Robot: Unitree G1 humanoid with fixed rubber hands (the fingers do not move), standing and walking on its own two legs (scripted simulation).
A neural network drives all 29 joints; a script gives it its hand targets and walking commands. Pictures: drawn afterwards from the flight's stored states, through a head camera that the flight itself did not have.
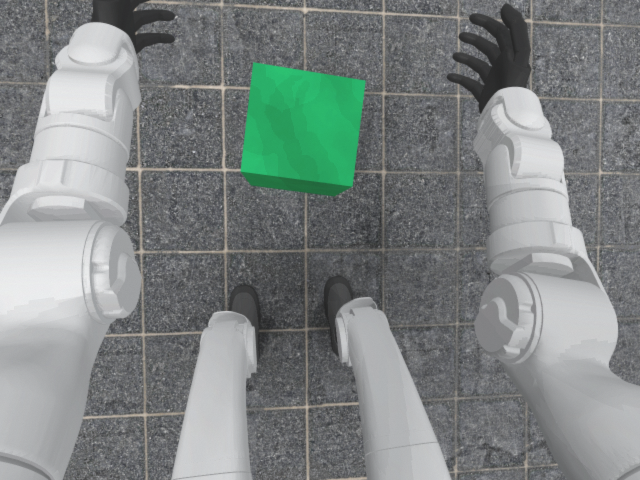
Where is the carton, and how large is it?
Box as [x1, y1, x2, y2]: [240, 62, 365, 195]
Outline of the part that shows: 253,62 240,171 251,185 327,195 335,195 352,186 365,81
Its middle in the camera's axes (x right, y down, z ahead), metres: -0.04 -0.21 +0.84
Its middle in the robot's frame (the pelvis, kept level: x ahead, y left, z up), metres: +0.54 -0.05 -0.54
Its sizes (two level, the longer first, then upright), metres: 0.210 0.200 0.250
